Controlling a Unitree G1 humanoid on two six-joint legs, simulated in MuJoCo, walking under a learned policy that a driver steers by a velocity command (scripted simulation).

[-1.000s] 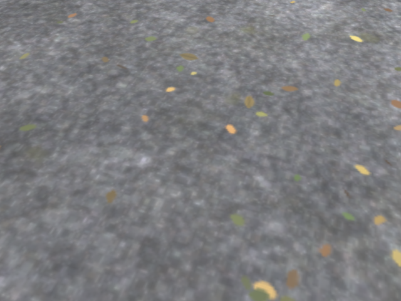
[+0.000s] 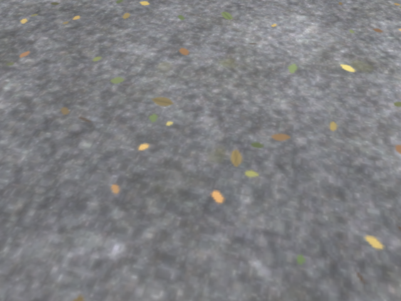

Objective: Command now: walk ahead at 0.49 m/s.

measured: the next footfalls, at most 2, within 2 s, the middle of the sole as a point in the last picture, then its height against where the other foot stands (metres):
right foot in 0.24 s outside the picture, level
left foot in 0.80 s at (175, 263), level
